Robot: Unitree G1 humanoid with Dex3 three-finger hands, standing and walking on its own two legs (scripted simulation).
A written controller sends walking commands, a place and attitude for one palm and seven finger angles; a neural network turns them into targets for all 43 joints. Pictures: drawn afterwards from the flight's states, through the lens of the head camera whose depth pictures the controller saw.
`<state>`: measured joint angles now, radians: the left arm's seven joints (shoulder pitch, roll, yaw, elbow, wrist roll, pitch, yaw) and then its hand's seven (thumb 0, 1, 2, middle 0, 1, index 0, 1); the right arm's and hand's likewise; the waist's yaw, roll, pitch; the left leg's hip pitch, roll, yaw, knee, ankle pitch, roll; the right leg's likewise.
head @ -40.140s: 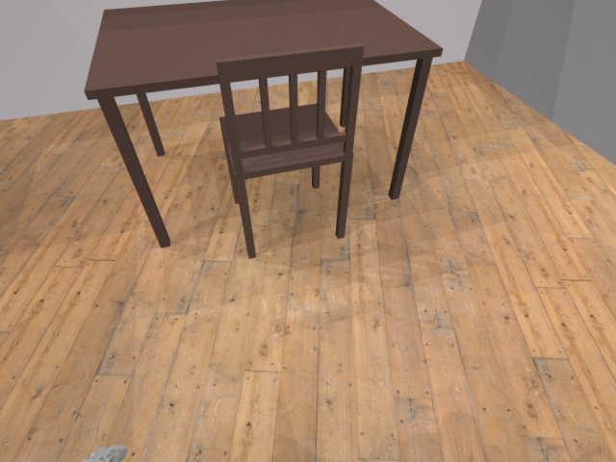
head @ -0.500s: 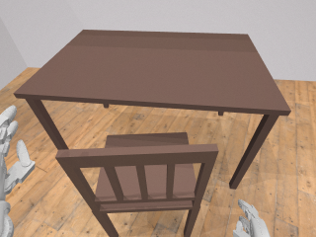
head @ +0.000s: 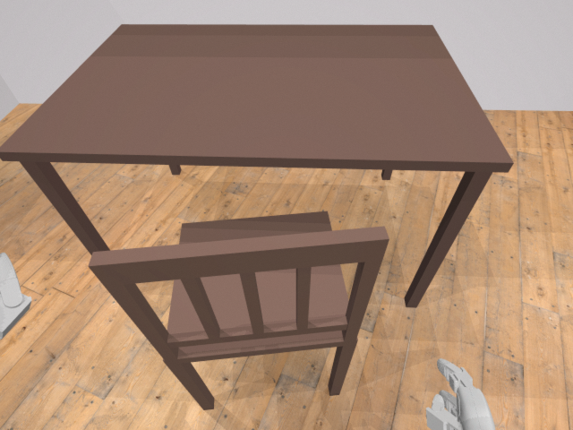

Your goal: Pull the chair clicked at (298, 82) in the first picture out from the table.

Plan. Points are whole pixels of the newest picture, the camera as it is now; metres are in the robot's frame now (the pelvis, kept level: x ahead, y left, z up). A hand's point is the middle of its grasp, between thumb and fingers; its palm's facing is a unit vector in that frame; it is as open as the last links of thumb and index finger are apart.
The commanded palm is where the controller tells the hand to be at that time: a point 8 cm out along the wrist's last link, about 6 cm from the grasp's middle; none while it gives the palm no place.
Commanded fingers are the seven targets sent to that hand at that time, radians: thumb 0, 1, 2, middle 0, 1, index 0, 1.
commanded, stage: step back with the hand held close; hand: left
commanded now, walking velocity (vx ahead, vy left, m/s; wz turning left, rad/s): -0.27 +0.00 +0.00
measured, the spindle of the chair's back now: (253, 302) +0.35 +0.09 -0.10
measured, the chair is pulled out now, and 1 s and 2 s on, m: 0.18 0.18 0.18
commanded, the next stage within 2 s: stop stepping back and stand still in 1.80 s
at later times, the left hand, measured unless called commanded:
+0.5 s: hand (20, 333) +0.17 +0.25 +0.18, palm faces +0.51 -0.72 -0.47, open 7.4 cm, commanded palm +0.10 +0.28 +0.19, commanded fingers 0.00 0.90 0.90 -0.20 -0.30 -0.20 -0.30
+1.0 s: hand (29, 340) +0.16 +0.24 +0.18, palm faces +0.48 -0.75 -0.46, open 7.4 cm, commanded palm +0.08 +0.28 +0.19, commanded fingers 0.00 0.90 0.90 -0.20 -0.30 -0.20 -0.30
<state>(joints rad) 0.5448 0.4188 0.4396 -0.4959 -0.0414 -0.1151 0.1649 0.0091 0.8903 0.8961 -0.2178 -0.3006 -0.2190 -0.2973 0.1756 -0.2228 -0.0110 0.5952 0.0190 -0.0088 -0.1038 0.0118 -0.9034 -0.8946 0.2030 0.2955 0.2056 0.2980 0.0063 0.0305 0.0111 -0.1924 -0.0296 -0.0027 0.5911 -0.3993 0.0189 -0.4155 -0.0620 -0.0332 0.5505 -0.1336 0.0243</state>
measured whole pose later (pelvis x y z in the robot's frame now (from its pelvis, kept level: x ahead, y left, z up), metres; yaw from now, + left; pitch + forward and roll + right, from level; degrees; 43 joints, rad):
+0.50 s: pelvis -0.03 -0.02 -0.01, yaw +1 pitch +0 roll +0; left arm 0.49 0.40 0.44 -0.50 0.00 -0.13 0.20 0.01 0.89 0.90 -0.22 -0.30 -0.22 -0.30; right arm 0.22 -0.25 -0.01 0.59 0.02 -0.03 -0.10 0.01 -0.90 -0.89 0.20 0.30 0.21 0.30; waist 0.00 0.01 -0.01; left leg -0.31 -0.01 -0.02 0.71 -0.41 0.00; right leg -0.49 -0.04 -0.06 0.58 -0.10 0.00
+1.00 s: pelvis -0.05 -0.02 -0.01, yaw +2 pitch +3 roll +0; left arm 0.47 0.41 0.43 -0.55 -0.01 -0.14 0.19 0.01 0.89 0.90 -0.22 -0.30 -0.22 -0.30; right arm 0.16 -0.23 -0.02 0.63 0.01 -0.02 -0.08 0.01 -0.90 -0.89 0.20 0.30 0.21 0.30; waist -0.01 -0.02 -0.01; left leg -0.38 -0.01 -0.03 0.69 -0.36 0.00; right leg -0.53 -0.04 -0.06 0.52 -0.05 -0.01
